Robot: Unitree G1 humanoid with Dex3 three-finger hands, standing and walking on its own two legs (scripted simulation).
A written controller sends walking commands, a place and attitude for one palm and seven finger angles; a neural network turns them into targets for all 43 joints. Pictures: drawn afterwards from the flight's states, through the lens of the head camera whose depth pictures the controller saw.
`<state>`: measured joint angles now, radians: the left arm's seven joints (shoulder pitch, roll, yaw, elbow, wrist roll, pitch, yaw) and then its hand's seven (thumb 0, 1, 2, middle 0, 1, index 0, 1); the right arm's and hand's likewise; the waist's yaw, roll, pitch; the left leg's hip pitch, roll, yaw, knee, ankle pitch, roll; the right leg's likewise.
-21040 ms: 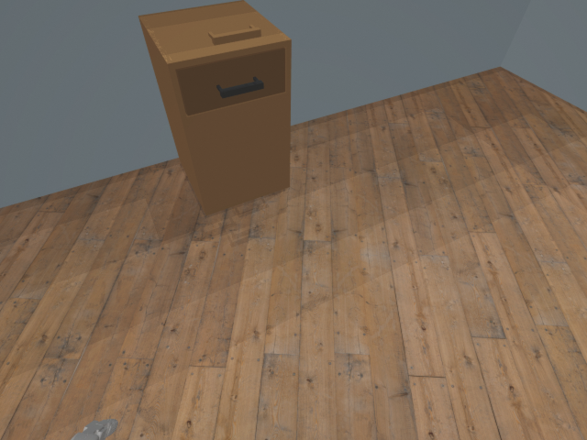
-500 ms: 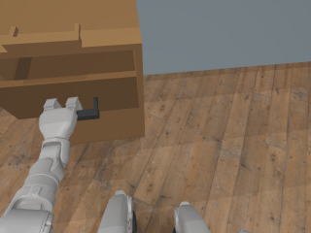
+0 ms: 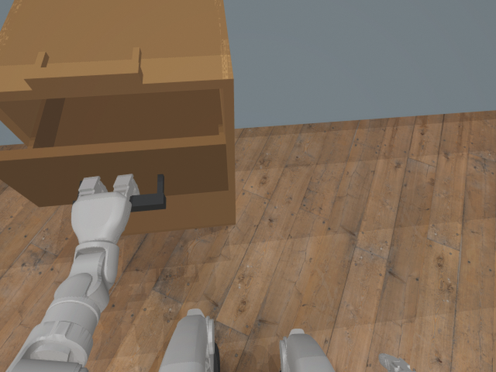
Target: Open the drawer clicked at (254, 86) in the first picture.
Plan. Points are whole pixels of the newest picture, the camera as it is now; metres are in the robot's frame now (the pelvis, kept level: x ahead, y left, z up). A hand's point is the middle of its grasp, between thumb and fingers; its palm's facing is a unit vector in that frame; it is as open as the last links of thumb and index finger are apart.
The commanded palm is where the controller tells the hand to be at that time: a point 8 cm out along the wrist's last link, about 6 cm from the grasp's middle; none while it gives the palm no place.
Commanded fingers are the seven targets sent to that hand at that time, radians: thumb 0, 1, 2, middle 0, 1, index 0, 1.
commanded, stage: pull the drawer open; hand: left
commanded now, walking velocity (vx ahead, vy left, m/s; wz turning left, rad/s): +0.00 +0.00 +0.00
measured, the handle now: (121, 194) +0.41 +0.25 -0.04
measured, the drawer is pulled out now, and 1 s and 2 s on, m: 0.12 0.19 0.27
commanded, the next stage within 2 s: none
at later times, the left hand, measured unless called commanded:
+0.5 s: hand (114, 246) +0.32 +0.25 -0.07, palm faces -0.02 -0.06 -1.00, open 5.4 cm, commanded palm +0.29 +0.24 -0.02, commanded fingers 0.00 0.90 0.90 -0.40 -1.35 -0.40 -1.35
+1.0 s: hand (112, 262) +0.30 +0.24 -0.07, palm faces -0.02 -0.06 -1.00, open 5.4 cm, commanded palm +0.26 +0.24 -0.02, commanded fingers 0.00 0.90 0.90 -0.40 -1.35 -0.40 -1.35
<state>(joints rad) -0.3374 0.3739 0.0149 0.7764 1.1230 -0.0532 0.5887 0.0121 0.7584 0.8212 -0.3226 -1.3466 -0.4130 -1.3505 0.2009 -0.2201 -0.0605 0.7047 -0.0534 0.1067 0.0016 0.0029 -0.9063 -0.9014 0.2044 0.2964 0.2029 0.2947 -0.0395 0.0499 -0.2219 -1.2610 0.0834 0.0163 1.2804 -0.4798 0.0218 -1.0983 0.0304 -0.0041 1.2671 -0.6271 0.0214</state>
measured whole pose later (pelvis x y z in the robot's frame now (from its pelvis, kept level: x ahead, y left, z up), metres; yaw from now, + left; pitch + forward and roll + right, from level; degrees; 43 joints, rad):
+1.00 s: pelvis +0.00 +0.00 +0.00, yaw +1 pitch +24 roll -3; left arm -0.05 0.31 -0.04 0.52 1.13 0.01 0.61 0.01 0.75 0.82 -0.32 -1.35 -0.41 -1.35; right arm 0.15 -0.21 -0.05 0.66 -0.06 0.10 -0.01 0.01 -0.91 -0.90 0.20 0.30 0.20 0.29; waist -0.01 0.04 -0.23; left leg -1.20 0.08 0.01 1.27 -0.49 0.02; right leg -1.04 0.03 -0.01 1.26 -0.64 0.02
